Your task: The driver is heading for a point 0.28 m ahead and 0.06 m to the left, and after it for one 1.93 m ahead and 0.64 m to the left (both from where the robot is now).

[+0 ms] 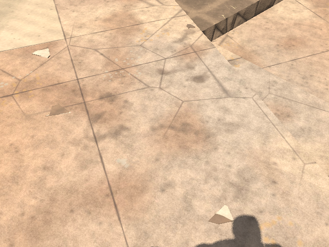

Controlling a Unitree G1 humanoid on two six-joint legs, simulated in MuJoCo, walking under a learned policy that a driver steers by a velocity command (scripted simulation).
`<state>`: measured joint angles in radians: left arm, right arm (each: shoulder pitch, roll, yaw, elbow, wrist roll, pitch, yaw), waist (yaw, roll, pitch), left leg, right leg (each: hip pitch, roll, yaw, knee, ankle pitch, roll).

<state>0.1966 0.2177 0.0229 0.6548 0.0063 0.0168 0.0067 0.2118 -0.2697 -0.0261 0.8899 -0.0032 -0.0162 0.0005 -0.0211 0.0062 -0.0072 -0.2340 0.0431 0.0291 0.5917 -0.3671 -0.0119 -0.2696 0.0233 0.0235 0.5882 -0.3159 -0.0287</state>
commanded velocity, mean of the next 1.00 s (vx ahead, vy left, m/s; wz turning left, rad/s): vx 0.13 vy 0.00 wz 0.36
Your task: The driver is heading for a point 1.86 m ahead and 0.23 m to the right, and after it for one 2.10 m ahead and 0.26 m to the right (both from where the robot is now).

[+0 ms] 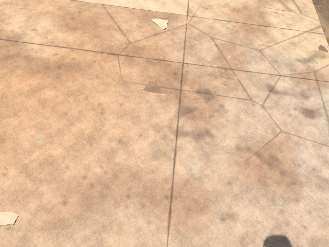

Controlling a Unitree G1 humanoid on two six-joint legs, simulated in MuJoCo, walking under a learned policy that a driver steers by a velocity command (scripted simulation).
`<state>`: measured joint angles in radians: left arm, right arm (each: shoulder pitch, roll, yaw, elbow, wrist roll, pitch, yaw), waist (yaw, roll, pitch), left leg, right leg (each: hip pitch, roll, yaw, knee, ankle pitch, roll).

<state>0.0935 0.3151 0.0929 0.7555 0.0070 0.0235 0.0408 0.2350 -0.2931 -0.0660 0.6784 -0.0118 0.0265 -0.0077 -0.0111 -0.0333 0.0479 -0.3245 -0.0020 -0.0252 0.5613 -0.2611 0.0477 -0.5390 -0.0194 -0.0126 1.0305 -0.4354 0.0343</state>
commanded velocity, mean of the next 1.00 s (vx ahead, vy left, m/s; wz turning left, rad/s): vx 0.00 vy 0.00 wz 0.18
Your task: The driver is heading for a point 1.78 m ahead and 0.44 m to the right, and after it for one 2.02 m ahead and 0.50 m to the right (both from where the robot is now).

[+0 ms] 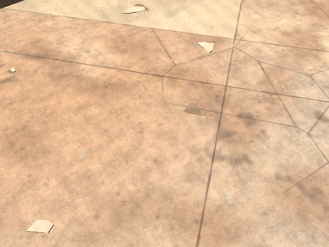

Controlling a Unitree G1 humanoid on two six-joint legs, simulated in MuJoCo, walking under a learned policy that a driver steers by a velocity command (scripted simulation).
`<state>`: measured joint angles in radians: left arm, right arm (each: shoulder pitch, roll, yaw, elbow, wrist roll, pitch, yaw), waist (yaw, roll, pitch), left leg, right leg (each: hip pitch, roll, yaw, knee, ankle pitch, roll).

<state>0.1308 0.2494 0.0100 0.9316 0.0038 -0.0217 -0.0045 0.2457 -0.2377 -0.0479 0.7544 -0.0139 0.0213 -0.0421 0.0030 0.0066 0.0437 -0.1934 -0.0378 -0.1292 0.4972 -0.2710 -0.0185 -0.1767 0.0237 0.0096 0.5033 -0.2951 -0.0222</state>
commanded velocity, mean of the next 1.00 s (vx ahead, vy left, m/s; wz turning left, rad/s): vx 0.11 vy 0.00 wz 0.00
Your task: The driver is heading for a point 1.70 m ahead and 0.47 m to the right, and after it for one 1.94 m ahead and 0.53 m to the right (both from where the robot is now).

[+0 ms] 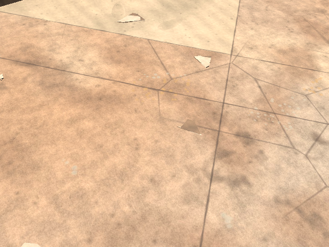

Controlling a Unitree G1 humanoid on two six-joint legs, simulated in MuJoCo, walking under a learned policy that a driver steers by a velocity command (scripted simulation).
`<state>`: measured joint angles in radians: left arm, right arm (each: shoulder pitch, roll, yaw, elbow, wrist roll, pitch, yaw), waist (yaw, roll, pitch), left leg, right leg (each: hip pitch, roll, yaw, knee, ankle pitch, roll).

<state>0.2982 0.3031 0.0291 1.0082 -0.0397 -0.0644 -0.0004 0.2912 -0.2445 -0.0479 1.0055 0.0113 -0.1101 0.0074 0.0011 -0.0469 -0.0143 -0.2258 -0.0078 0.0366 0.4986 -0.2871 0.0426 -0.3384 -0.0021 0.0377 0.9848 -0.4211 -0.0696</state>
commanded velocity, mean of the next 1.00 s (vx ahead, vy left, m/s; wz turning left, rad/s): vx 0.48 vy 0.00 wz -0.07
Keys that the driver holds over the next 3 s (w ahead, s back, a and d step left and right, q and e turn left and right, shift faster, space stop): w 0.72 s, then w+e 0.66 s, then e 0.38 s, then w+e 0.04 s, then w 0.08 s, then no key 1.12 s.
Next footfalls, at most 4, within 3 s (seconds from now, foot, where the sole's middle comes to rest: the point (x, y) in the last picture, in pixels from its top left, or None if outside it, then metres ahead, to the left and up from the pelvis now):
0.40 right None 0.39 -0.13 -0.77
0.92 left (135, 207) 0.70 0.11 -0.77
1.46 right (202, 168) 0.92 -0.19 -0.78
1.96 left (176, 135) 1.12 -0.07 -0.77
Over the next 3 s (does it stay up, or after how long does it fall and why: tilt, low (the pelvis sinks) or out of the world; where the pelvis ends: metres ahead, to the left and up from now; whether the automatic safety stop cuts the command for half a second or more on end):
stays up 1.00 -0.17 0.00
